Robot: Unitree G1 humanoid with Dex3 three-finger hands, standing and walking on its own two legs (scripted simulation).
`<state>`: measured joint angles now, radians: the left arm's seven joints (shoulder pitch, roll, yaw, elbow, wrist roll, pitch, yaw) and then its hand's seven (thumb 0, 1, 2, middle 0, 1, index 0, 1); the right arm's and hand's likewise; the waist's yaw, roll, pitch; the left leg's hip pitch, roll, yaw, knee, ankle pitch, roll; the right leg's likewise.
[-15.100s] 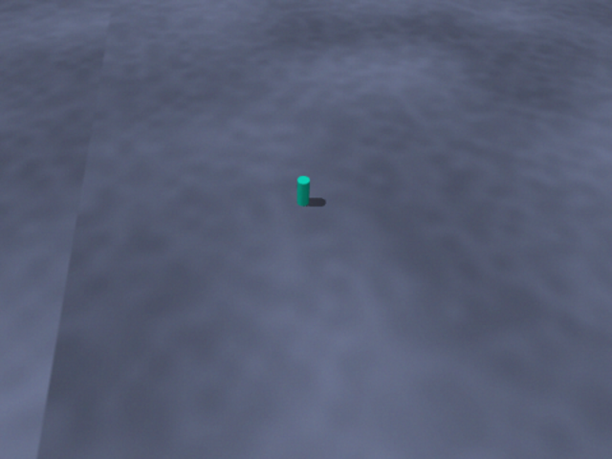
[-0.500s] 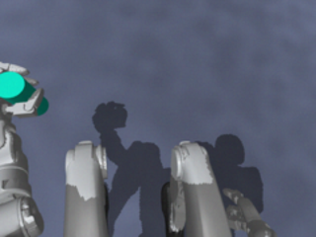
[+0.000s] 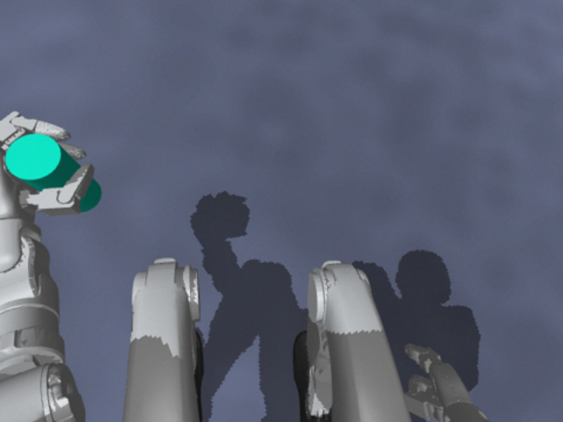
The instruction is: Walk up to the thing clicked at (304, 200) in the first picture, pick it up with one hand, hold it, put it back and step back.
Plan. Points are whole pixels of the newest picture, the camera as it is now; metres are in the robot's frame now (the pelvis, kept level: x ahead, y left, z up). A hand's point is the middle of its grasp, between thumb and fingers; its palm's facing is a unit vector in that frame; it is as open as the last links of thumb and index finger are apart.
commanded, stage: lift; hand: left
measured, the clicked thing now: (61, 178) +0.42 +0.29 -0.05
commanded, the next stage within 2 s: hold in 1.96 s
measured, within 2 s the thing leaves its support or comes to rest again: neither
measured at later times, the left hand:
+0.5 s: hand out of the picture +0.39 +0.26 +0.14, palm faces +0.30 -0.95 -0.03, open 7.6 cm
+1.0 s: hand out of the picture +0.39 +0.25 +0.28, palm faces +0.30 -0.95 -0.02, open 7.6 cm
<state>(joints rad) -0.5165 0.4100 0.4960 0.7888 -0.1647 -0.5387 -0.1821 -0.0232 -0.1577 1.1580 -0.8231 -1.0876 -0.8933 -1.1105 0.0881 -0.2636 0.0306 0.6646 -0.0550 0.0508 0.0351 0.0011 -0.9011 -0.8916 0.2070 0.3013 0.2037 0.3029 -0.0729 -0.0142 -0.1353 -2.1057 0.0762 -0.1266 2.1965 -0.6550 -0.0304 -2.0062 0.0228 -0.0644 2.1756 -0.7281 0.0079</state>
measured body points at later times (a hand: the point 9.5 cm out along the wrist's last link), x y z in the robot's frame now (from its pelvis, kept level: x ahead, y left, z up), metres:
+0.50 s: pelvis +0.02 +0.00 +0.12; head +0.19 +0.04 +0.54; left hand +0.37 +0.31 +0.14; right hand +0.20 -0.24 +0.00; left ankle +0.09 +0.14 -0.36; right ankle +0.09 -0.12 -0.36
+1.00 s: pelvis +0.06 +0.01 +0.25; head +0.16 +0.05 +0.69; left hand +0.37 +0.30 +0.28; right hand +0.23 -0.22 +0.15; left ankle +0.09 +0.14 -0.36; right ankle +0.08 -0.12 -0.36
